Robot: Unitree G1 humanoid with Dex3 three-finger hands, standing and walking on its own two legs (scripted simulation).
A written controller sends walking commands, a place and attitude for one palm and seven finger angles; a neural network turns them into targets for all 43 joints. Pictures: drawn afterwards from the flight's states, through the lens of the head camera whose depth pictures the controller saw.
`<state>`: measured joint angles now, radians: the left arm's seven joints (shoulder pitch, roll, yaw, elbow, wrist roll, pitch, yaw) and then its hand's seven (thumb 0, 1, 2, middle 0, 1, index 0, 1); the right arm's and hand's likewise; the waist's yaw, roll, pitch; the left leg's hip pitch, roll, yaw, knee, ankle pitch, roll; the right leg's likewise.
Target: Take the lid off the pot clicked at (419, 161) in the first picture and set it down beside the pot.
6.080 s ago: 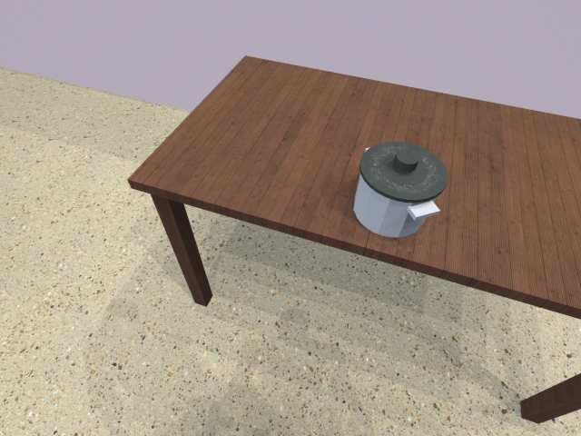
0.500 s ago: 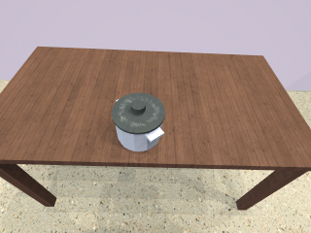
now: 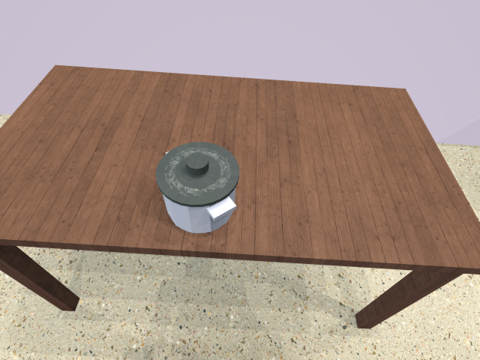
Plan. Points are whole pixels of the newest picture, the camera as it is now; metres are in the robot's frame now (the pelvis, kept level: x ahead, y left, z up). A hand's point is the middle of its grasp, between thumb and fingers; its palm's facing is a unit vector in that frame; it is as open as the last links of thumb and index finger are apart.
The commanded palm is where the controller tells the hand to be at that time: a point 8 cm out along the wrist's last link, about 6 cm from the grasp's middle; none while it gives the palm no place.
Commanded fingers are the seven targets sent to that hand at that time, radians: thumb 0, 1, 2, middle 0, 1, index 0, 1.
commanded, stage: come to a stop and stand still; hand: left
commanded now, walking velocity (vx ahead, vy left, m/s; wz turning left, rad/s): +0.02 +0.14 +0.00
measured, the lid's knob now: (197, 163) +0.46 +0.12 +0.04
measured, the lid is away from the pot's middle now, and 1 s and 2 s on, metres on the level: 0.00 0.00 0.00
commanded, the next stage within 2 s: look again from close up in 0.74 s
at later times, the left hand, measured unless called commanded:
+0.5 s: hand out of the picture +0.01 +0.24 -0.17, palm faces +0.00 -0.97 -0.23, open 7.4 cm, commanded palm none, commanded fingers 0.00 0.90 0.90 -0.20 -0.30 -0.20 -0.30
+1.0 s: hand out of the picture -0.01 +0.22 -0.18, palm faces +0.00 -0.99 -0.14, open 7.4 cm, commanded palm none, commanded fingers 0.00 0.90 0.90 -0.20 -0.30 -0.20 -0.30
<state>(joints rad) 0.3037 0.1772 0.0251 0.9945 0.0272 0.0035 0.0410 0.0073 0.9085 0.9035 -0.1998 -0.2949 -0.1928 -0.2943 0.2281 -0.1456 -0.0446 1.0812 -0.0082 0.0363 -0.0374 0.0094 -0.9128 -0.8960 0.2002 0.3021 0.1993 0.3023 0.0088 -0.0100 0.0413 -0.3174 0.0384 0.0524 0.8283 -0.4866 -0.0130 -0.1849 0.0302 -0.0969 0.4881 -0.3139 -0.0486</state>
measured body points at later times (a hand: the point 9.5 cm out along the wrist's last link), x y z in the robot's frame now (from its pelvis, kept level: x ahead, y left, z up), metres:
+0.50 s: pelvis -0.01 +0.06 +0.00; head -0.01 +0.05 +0.45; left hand +0.01 +0.29 -0.15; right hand +0.01 -0.17 -0.16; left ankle -0.02 +0.09 -0.73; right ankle -0.03 -0.09 -0.73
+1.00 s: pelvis +0.00 +0.07 +0.00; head +0.01 +0.08 +0.45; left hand -0.01 +0.27 -0.17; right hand -0.01 -0.15 -0.15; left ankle -0.02 +0.09 -0.73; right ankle -0.03 -0.09 -0.73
